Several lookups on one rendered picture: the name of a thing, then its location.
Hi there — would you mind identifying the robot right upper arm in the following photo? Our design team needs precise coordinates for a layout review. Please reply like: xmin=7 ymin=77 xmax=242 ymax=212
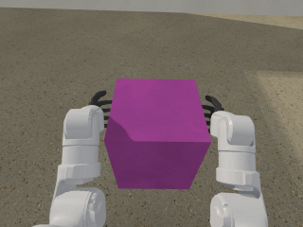
xmin=209 ymin=192 xmax=268 ymax=227

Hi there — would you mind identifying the robot right hand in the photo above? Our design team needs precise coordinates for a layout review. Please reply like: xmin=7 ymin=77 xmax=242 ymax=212
xmin=202 ymin=96 xmax=224 ymax=133

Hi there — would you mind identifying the carton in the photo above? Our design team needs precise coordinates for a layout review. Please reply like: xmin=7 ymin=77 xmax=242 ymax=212
xmin=104 ymin=79 xmax=211 ymax=189

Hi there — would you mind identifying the robot left upper arm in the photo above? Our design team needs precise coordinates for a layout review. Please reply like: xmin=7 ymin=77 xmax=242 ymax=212
xmin=32 ymin=187 xmax=106 ymax=227

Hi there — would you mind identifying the robot left hand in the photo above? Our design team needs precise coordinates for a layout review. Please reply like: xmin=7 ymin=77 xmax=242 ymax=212
xmin=88 ymin=90 xmax=113 ymax=128

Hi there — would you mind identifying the robot left forearm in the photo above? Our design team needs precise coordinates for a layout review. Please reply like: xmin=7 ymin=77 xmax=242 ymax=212
xmin=49 ymin=105 xmax=104 ymax=222

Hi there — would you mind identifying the robot right forearm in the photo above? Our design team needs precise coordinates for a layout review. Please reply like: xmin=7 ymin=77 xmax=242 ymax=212
xmin=209 ymin=111 xmax=269 ymax=226

